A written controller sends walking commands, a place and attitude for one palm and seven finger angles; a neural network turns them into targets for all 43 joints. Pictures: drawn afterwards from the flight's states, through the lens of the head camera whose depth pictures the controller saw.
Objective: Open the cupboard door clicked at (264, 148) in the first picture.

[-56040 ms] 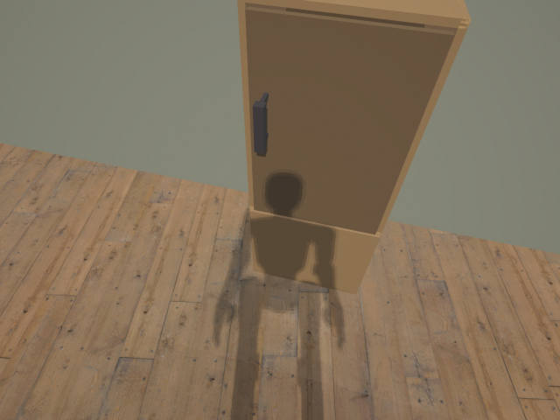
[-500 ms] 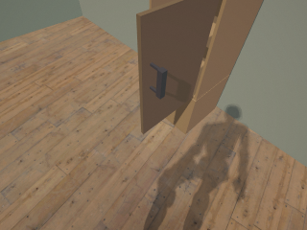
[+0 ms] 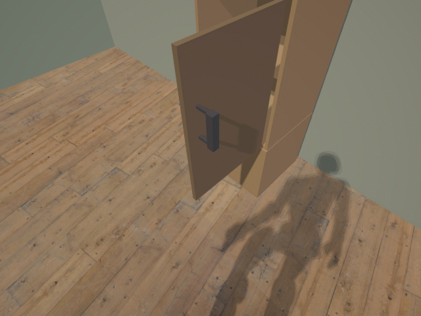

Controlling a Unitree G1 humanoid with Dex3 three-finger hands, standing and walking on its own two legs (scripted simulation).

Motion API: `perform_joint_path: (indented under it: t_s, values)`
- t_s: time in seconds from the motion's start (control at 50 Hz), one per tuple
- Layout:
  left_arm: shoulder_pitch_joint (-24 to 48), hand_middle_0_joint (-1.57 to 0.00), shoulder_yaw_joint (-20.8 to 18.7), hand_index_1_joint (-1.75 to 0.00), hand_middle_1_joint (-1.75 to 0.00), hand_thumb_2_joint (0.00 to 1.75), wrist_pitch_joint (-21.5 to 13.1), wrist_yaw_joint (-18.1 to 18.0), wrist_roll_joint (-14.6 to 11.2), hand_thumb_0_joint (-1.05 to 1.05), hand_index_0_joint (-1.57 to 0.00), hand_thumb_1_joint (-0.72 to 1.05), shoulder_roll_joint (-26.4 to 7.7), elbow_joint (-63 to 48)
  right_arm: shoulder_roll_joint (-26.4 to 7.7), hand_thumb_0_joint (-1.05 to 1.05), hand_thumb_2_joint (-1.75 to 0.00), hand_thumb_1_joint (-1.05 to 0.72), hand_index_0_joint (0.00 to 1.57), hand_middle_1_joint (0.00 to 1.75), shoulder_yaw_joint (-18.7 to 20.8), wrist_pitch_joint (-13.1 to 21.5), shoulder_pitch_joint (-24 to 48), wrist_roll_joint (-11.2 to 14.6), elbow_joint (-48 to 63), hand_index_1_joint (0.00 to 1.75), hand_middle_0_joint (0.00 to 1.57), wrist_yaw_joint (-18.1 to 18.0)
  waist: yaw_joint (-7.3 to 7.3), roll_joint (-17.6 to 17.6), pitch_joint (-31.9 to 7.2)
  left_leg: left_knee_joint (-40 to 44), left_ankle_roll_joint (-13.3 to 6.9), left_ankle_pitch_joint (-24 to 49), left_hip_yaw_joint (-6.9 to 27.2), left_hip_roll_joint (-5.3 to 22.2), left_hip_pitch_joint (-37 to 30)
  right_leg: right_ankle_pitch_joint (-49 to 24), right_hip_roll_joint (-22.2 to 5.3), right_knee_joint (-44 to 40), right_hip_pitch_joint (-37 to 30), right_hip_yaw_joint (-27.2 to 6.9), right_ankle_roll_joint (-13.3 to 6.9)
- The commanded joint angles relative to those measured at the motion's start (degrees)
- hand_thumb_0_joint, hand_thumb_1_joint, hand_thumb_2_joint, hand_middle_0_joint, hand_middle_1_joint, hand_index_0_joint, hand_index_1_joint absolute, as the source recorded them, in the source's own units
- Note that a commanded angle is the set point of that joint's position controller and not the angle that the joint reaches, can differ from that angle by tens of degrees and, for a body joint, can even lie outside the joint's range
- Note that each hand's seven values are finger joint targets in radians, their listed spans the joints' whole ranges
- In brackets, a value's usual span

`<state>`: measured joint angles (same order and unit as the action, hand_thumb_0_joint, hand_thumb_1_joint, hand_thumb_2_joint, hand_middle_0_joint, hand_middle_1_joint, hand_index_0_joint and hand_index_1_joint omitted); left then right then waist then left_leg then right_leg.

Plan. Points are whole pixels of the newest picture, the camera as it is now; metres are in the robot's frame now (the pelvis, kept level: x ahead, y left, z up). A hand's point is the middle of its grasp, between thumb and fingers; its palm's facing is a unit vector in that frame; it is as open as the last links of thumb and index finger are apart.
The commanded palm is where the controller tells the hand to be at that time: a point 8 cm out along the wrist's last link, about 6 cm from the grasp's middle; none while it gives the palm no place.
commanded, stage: let the arm hang, fingers relaxed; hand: left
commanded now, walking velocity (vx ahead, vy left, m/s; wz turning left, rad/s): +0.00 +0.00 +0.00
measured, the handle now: (206, 127) +0.58 +0.04 +0.01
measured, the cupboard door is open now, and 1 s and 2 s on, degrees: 90 90 90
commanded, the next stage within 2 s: look to check the result in 0.12 s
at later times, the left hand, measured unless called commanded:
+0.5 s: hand out of the picture +0.07 +0.20 -0.16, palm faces +0.01 -0.95 -0.30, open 7.4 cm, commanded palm none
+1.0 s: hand out of the picture +0.08 +0.19 -0.16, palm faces +0.00 -0.96 -0.27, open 7.4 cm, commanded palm none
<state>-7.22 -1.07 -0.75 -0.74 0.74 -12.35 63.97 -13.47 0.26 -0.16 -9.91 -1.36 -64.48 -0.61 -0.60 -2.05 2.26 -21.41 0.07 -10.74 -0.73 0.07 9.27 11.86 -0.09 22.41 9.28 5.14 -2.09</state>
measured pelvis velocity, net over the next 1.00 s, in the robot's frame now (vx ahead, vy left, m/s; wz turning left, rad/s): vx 0.03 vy -0.02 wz -0.01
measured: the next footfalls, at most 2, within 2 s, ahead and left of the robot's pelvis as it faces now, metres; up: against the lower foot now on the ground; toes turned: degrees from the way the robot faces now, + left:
none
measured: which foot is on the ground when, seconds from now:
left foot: down 0.00-1.00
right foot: down 0.00-1.00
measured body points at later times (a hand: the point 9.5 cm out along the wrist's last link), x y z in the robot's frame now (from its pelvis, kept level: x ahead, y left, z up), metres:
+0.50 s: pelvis +0.02 -0.02 +0.00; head +0.04 -0.03 +0.45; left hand +0.07 +0.25 -0.14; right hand +0.05 -0.28 -0.16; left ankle +0.01 +0.12 -0.74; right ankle +0.01 -0.09 -0.75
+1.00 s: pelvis +0.03 -0.02 +0.00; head +0.05 -0.03 +0.45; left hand +0.08 +0.24 -0.14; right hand +0.06 -0.27 -0.16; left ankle +0.01 +0.12 -0.74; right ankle +0.01 -0.09 -0.75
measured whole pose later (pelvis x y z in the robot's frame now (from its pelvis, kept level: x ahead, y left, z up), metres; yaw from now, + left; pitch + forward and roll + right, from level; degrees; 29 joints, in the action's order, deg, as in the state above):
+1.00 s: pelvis +0.03 -0.02 +0.00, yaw -1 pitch -1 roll +0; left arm -9.4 -1.0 -0.9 -1.1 0.4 -12.5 65.1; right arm -13.6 0.0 -0.5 -11.0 -1.2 -65.3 -1.5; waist -0.6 -1.5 2.8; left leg -19.1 1.9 -12.4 -0.7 2.1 5.7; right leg 12.8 2.2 18.8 5.3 5.1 -3.6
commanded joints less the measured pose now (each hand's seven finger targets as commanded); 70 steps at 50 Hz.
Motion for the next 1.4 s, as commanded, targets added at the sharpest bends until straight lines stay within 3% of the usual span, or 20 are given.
perform_joint_path:
  t_s: [0.0,0.14,0.22,0.46,0.66,1.08,1.16,1.38]
  values:
    - [-1.47,-0.2,-1.83,-0.3,-0.3,0.9,-0.84,-0.69,-0.13,0.0,-0.2,0.9,-10.74,-1.7,-7.97,0.0,-0.9,-0.9,0.2,0.3,1.35,0.95,-1.16,0.02,1.89,0.3,0.2,-0.77,0.6,1.37,-1.15,4.33,-1.52,6.99,4.82,5.96,0.65,-6.32,-7.28,-5.01,-1.92,-7.18,-1.09]
    - [-1.11,-0.2,-2.01,-0.3,-0.3,0.9,-1.2,-0.78,-0.16,0.0,-0.2,0.9,-11.53,-1.92,-8.98,0.0,-0.9,-0.9,0.2,0.3,1.46,0.79,-0.63,0.14,2.18,0.3,0.2,-0.92,0.39,2.23,-2.98,3.85,-1.28,8.12,4.03,6.07,-1.34,-10.05,-7.47,-5.88,-3.6,-7.28,-1.12]
    - [-1.13,-0.2,-1.87,-0.3,-0.3,0.9,-1.19,-0.78,-0.34,0.0,-0.2,0.9,-11.59,-1.62,-9.25,0.0,-0.9,-0.9,0.2,0.3,1.35,0.71,-0.51,0.11,1.94,0.3,0.2,-1.08,0.28,1.01,-2.83,3.9,-1.04,8.81,3.89,6.21,-1.85,-12.24,-7.53,-5.95,-4.17,-7.49,-1.2]
    - [-2.24,-0.2,-1.69,-0.3,-0.3,0.9,-1.09,-0.98,-0.44,0.0,-0.2,0.9,-11.61,-0.85,-9.12,0.0,-0.9,-0.9,0.2,0.3,1.2,0.39,-1.42,0.26,1.72,0.3,0.2,-1.34,0.24,2.18,-2.37,3.58,-1.03,9.33,3.23,6.33,-3.0,-14.95,-7.54,-6.49,-4.59,-7.04,-0.94]
    - [-2.8,-0.2,-1.54,-0.3,-0.3,0.9,-1.0,-1.05,-0.43,0.0,-0.2,0.9,-10.93,-0.75,-8.28,0.0,-0.9,-0.9,0.2,0.3,1.15,0.3,-1.92,0.27,1.52,0.3,0.2,-1.42,0.22,2.1,-1.07,3.84,-0.92,8.49,3.05,6.31,-2.88,-13.68,-7.31,-6.92,-3.92,-7.16,-0.82]
    - [-3.67,-0.2,-1.64,-0.3,-0.3,0.9,-1.13,-1.08,-0.47,0.0,-0.2,0.9,-10.01,-1.08,-7.48,0.0,-0.9,-0.9,0.2,0.3,1.16,0.73,-3.13,0.26,1.32,0.3,0.2,-1.72,0.38,1.99,-1.99,3.93,-0.98,11.35,3.02,6.61,-3.54,-17.02,-7.09,-5.83,-5.12,-6.98,-1.06]
    - [-3.59,-0.2,-1.49,-0.3,-0.3,0.9,-1.02,-1.04,-0.47,0.0,-0.2,0.9,-9.96,-0.99,-7.2,0.0,-0.9,-0.9,0.2,0.3,1.04,0.59,-3.14,0.27,1.2,0.3,0.2,-1.67,0.25,1.69,-0.42,4.34,-0.94,9.61,3.05,6.57,-3.02,-14.33,-6.91,-6.38,-3.98,-7.15,-1.1]
    - [-3.83,-0.2,-1.5,-0.3,-0.3,0.9,-1.16,-1.01,-0.48,0.0,-0.2,0.9,-10.07,-0.91,-7.52,0.0,-0.9,-0.9,0.2,0.3,1.03,0.76,-3.3,0.3,1.15,0.3,0.2,-1.67,0.25,1.69,-1.62,4.44,-1.02,10.61,3.06,6.74,-3.58,-15.48,-7.04,-6.12,-4.62,-7.18,-1.14]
